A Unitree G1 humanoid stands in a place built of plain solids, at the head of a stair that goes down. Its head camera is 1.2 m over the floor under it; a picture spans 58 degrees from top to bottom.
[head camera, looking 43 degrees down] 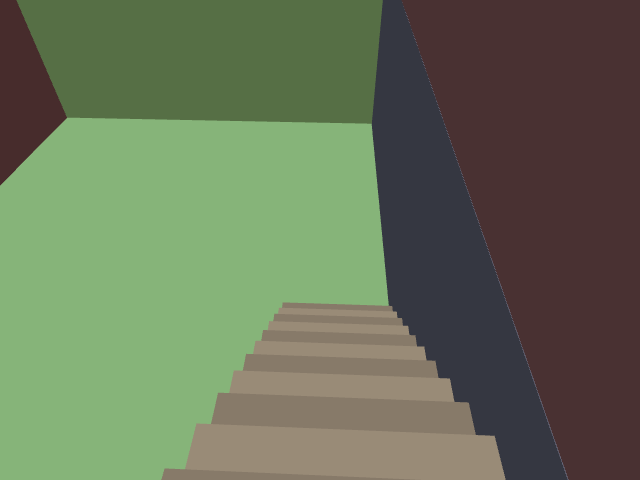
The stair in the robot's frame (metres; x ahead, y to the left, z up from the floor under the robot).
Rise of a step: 0.20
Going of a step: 0.23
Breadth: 1.11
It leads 2 degrees to the right of straight ahead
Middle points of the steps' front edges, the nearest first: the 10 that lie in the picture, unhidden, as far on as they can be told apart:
0.70 -0.09 -0.41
0.93 -0.10 -0.61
1.16 -0.11 -0.82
1.38 -0.12 -1.02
1.61 -0.13 -1.23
1.84 -0.14 -1.43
2.07 -0.15 -1.64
2.30 -0.16 -1.84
2.53 -0.17 -2.05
2.76 -0.17 -2.25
